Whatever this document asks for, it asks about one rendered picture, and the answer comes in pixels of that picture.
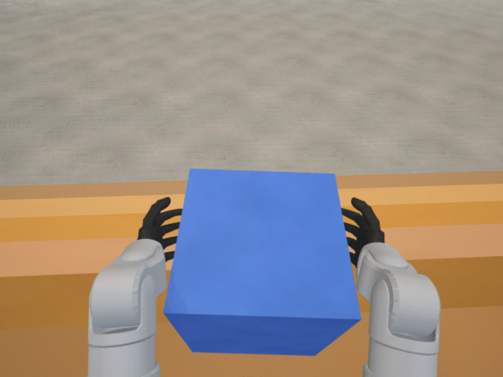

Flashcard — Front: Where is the robot right forearm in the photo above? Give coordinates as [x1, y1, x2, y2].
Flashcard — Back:
[356, 243, 441, 377]

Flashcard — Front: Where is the left robot hand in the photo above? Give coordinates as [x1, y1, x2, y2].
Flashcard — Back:
[138, 197, 182, 262]

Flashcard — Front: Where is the carton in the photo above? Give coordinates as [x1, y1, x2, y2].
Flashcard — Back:
[163, 169, 362, 356]

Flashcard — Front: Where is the robot left forearm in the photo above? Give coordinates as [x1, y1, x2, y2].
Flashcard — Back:
[85, 239, 167, 377]

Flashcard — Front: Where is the right robot hand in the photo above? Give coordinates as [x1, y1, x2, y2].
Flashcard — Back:
[341, 197, 384, 268]

